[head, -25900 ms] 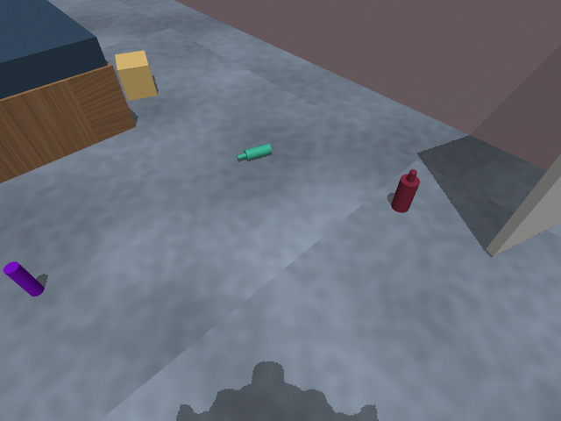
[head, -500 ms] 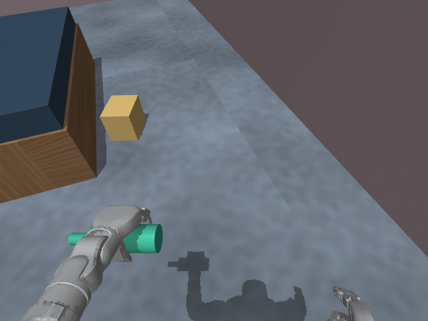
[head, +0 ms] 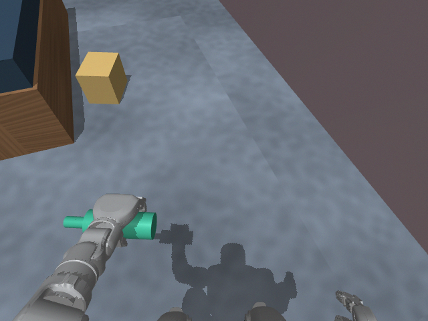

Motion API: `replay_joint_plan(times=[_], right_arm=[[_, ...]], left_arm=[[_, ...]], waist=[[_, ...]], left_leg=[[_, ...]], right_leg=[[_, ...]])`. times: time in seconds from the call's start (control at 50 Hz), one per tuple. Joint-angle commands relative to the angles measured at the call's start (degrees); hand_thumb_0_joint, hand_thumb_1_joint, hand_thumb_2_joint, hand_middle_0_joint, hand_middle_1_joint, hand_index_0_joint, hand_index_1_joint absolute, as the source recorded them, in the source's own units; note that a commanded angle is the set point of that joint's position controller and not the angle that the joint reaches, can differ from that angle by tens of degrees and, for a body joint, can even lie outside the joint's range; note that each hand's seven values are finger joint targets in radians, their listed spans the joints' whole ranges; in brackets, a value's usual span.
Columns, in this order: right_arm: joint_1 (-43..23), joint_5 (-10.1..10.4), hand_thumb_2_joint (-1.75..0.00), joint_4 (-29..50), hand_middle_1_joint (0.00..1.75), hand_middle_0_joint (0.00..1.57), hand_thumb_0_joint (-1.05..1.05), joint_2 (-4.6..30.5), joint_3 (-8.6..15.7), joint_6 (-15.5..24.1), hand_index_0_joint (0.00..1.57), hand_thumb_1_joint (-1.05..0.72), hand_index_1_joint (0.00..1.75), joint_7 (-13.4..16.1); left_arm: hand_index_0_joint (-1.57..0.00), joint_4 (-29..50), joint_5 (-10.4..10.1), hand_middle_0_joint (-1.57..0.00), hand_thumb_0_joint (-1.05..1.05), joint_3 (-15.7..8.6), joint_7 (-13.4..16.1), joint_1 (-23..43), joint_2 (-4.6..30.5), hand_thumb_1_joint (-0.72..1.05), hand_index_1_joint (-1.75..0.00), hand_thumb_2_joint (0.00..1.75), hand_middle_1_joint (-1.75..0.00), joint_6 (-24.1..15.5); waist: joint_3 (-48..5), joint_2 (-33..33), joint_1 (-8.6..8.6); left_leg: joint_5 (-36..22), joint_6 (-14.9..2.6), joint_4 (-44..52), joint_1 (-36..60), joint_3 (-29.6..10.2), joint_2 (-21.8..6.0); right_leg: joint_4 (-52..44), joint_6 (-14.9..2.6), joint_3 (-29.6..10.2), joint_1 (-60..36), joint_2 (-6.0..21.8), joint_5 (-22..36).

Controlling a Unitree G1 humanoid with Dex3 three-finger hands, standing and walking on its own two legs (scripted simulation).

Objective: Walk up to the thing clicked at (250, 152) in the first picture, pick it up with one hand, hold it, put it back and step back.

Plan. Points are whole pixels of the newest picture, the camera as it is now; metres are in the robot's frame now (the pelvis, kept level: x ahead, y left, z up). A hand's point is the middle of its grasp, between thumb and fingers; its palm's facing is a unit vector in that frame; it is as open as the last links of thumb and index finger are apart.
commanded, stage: crouch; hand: left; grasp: from above
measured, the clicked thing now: (110, 223) +0.34 +0.25 -0.10
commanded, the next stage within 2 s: lower in 1.78 s
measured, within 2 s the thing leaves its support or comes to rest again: neither
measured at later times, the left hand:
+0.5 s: hand (149, 230) +0.41 +0.21 -0.33, palm faces -0.45 +0.04 -0.89, open 8.9 cm
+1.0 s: hand (157, 235) +0.44 +0.21 -0.48, palm faces -0.46 +0.01 -0.89, open 8.9 cm
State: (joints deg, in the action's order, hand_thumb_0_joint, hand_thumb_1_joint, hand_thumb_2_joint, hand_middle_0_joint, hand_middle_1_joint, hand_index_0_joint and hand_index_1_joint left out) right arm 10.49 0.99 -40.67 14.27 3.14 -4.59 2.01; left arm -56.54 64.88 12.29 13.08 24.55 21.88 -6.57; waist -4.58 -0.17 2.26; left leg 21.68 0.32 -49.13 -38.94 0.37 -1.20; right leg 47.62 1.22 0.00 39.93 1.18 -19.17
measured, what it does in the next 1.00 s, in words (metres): lowers itself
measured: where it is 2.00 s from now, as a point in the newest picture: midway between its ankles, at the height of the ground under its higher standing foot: outside the picture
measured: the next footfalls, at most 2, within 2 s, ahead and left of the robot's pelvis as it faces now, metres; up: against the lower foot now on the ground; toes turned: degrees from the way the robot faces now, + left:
none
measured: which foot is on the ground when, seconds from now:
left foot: down 0.00-1.00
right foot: down 0.00-1.00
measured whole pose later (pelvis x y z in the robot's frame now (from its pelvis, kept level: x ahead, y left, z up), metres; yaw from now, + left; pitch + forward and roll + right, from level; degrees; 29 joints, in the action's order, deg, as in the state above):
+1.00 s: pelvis -0.05 +0.01 -0.32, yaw -2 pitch +38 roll -6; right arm 9.6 -6.0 -40.6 14.2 0.2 2.1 -4.7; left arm -78.8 70.5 1.1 17.4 58.3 34.9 -7.1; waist -7.6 1.1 14.4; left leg 40.0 -0.1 -123.8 -122.2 -4.4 0.2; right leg 119.1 1.9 1.8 121.0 1.6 -36.5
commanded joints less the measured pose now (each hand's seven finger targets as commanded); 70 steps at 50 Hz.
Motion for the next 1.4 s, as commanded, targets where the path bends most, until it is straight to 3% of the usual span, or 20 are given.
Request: replay_joint_plan(times=[0.0,0.08,0.16,0.2,0.36,0.42,0.56,0.58,0.62,0.68,0.76,0.8,0.84,0.86,0.9,0.98,1.02,1.2,1.28,1.38], right_arm=[[4.4,-0.9,-0.90,4.0,0.30,0.20,0.00,8.5,4.0,2.1,0.20,-0.90,0.30,-0.2],[6.5,-1.8,-0.90,3.4,0.30,0.20,0.00,9.1,4.2,3.0,0.20,-0.90,0.30,-0.1],[8.3,-2.4,-0.90,3.5,0.30,0.20,0.00,9.9,4.6,4.0,0.20,-0.90,0.30,0.2],[8.9,-2.6,-0.90,3.4,0.30,0.20,0.00,10.2,4.6,4.4,0.20,-0.90,0.30,0.2],[9.7,-3.5,-0.90,3.0,0.30,0.20,0.00,10.2,4.2,5.4,0.20,-0.90,0.30,-0.2],[10.5,-3.9,-0.90,2.7,0.30,0.20,0.00,10.3,3.6,5.9,0.20,-0.90,0.30,-0.7],[11.0,-5.0,-0.90,2.1,0.30,0.20,0.00,10.9,2.6,7.0,0.20,-0.90,0.30,-2.4],[11.6,-5.2,-0.90,1.5,0.30,0.20,0.00,11.3,2.3,7.1,0.20,-0.90,0.30,-2.8],[11.9,-5.5,-0.90,1.2,0.30,0.20,0.00,11.6,2.3,7.3,0.20,-0.90,0.30,-3.2],[12.3,-5.9,-0.90,1.2,0.30,0.20,0.00,11.6,2.2,7.4,0.20,-0.91,0.30,-4.1],[12.6,-6.2,-0.90,0.8,0.30,0.20,0.00,12.1,2.1,7.2,0.20,-0.91,0.30,-4.8],[12.6,-6.5,-0.90,0.8,0.30,0.20,0.00,11.8,2.0,7.2,0.20,-0.91,0.30,-5.3],[12.4,-6.5,-0.90,0.7,0.30,0.20,0.00,12.3,1.9,7.1,0.20,-0.91,0.30,-5.4],[12.9,-6.6,-0.90,0.7,0.30,0.20,0.00,12.6,1.8,7.1,0.20,-0.91,0.30,-5.5],[12.7,-6.6,-0.90,0.8,0.30,0.20,0.00,12.7,1.8,6.9,0.20,-0.91,0.30,-6.0],[12.1,-6.7,-0.90,0.6,0.30,0.20,0.00,13.0,1.3,6.5,0.20,-0.91,0.30,-6.2],[12.5,-6.9,-0.90,0.7,0.30,0.20,0.00,13.1,1.1,6.4,0.20,-0.91,0.30,-6.4],[13.5,-7.6,-0.90,1.2,0.30,0.20,0.00,14.1,-0.8,5.9,0.20,-0.91,0.30,-7.3],[13.4,-7.9,-0.90,1.1,0.30,0.20,0.00,14.4,-1.7,5.8,0.20,-0.91,0.30,-7.3],[13.6,-8.1,-0.90,0.9,0.30,0.20,0.00,15.1,-2.7,5.9,0.20,-0.91,0.30,-7.5]], left_arm=[[-0.99,1.8,2.3,-0.94,0.00,-4.4,7.3,26.5,8.7,0.62,-0.70,0.69,-0.74,0.8],[-1.00,-5.0,2.9,-0.97,0.00,-5.4,9.2,30.5,9.9,0.64,-0.66,0.68,-0.70,2.0],[-1.01,-3.5,2.5,-0.97,0.00,-6.9,9.5,36.1,12.4,0.65,-0.68,0.67,-0.72,2.7],[-1.03,-4.6,2.2,-0.99,0.00,-7.4,9.0,37.1,12.7,0.68,-0.66,0.65,-0.70,3.3],[-1.03,-7.0,2.5,-0.99,0.00,-9.7,7.1,44.5,16.7,0.67,-0.61,0.61,-0.65,3.4],[-1.03,-9.6,2.8,-0.98,0.00,-10.0,6.6,45.9,17.2,0.68,-0.60,0.59,-0.65,2.5],[-1.07,-8.9,4.6,-1.02,0.00,-12.1,7.5,50.5,21.9,0.72,-0.61,0.64,-0.65,0.1],[-1.07,-12.6,5.0,-1.03,0.00,-11.9,7.5,48.4,21.0,0.73,-0.62,0.65,-0.66,0.4],[-1.06,-9.2,5.5,-1.03,0.00,-12.8,8.0,51.9,23.0,0.70,-0.62,0.68,-0.65,0.2],[-1.06,-7.8,5.1,-1.03,0.00,-12.3,7.9,53.8,21.9,0.71,-0.62,0.68,-0.65,0.4],[-1.05,-9.9,5.6,-1.02,0.00,-13.6,7.6,54.4,24.6,0.70,-0.62,0.69,-0.65,0.4],[-1.06,-11.8,5.1,-1.03,0.00,-12.0,7.2,54.2,21.2,0.71,-0.63,0.70,-0.67,0.4],[-1.06,-10.1,5.1,-1.03,0.00,-13.2,7.2,56.7,24.5,0.70,-0.62,0.68,-0.65,-0.1],[-1.06,-13.3,5.5,-1.02,0.00,-13.1,7.2,53.5,23.8,0.70,-0.61,0.67,-0.65,0.2],[-1.06,-12.5,5.4,-1.03,0.00,-12.8,6.8,56.1,24.0,0.71,-0.63,0.71,-0.66,-0.2],[-1.04,-13.7,5.8,-1.01,0.00,-13.7,7.0,58.0,27.1,0.70,-0.62,0.67,-0.65,-0.7],[-1.05,-16.6,6.0,-1.02,0.00,-13.1,6.8,56.9,25.4,0.71,-0.62,0.68,-0.65,-0.8],[-1.05,-18.8,6.3,-1.00,0.00,-13.5,6.7,59.4,28.6,0.72,-0.66,0.67,-0.70,-2.2],[-1.04,-18.9,7.0,-1.00,0.00,-14.5,7.3,60.6,31.6,0.70,-0.64,0.66,-0.68,-2.8],[-1.05,-20.8,7.6,-1.01,0.00,-13.9,7.8,61.4,30.9,0.73,-0.65,0.69,-0.70,-3.2]], waist=[[-20.8,3.2,2.84],[-25.5,2.7,3.91],[-34.7,5.3,4.57],[-36.2,7.1,5.23],[-38.6,9.0,7.62],[-38.1,6.5,9.65],[-43.1,11.1,10.57],[-40.4,11.6,11.13],[-45.4,14.5,10.94],[-48.1,16.0,11.77],[-46.8,16.2,11.93],[-43.8,14.8,13.67],[-45.9,16.0,13.22],[-44.4,15.1,12.82],[-44.4,16.1,13.97],[-42.5,16.5,13.36],[-41.9,16.1,14.09],[-40.2,15.8,15.90],[-40.9,17.5,15.30],[-37.8,18.5,16.94]], left_leg=[[-7.4,-0.09,-7.3,-2.9,1.1,1.9],[-3.1,-0.66,-15.1,-13.3,-0.1,1.9],[-1.9,-0.71,-22.7,-19.1,-1.1,1.7],[-2.4,-0.43,-25.2,-21.7,-2.0,1.4],[7.8,-0.45,-34.0,-33.8,-3.5,1.6],[10.1,-1.02,-38.6,-40.2,-3.8,1.9],[11.1,-0.98,-46.2,-45.0,-3.3,2.4],[10.1,-0.72,-47.0,-46.0,-3.8,2.2],[7.1,-0.65,-49.5,-44.5,-3.3,2.2],[2.9,-0.82,-52.9,-44.7,-2.6,2.3],[2.4,-1.03,-56.3,-48.5,-1.9,2.3],[3.9,-1.15,-57.5,-50.7,-1.9,2.3],[4.3,-1.33,-58.9,-52.1,-1.3,2.5],[3.2,-1.06,-59.1,-51.5,-1.9,2.3],[3.1,-1.11,-60.5,-52.6,-1.7,2.2],[5.8,-1.19,-61.6,-56.1,-1.6,2.3],[5.7,-1.02,-62.4,-55.8,-2.2,2.1],[6.4,-1.59,-66.8,-61.1,-1.8,2.3],[7.0,-1.42,-67.7,-61.4,-2.0,2.3],[8.6,-1.29,-68.6,-62.6,-2.8,2.2]], right_leg=[[5.9,-2.61,0.2,6.9,-2.2,5.6],[14.1,-2.81,1.0,15.1,-2.2,1.8],[22.5,-3.25,1.4,21.7,-2.1,0.6],[26.3,-3.50,1.7,25.7,-1.9,0.7],[36.7,-4.01,2.6,39.1,-1.7,-7.9],[39.9,-3.71,3.0,42.9,-1.6,-9.9],[46.7,-3.76,3.6,50.6,-1.3,-11.3],[48.1,-3.70,3.7,53.0,-0.8,-10.4],[50.5,-3.89,3.9,53.5,-0.9,-8.0],[53.0,-3.87,4.4,54.0,-1.1,-4.7],[55.6,-3.69,4.5,55.2,-1.0,-3.7],[56.2,-3.58,4.7,57.0,-1.0,-4.7],[57.5,-3.56,4.6,56.0,-1.3,-4.5],[58.2,-3.55,4.9,57.6,-0.9,-4.1],[59.4,-3.59,5.0,58.2,-1.2,-3.9],[61.2,-3.76,5.2,60.8,-1.4,-6.1],[62.3,-3.80,5.7,62.4,-1.4,-6.2],[65.0,-3.34,6.4,62.1,-1.9,-6.1],[66.5,-3.54,6.9,63.3,-2.0,-6.9],[67.8,-3.56,7.7,66.9,-1.9,-8.0]])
